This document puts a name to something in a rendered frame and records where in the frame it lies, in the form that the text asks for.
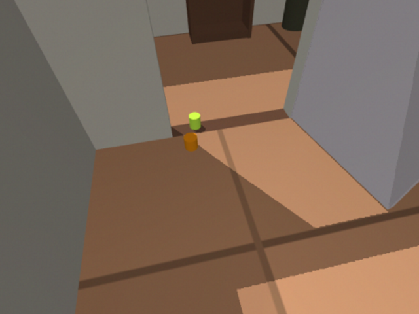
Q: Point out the bookshelf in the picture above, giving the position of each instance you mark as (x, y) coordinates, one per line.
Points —
(219, 20)

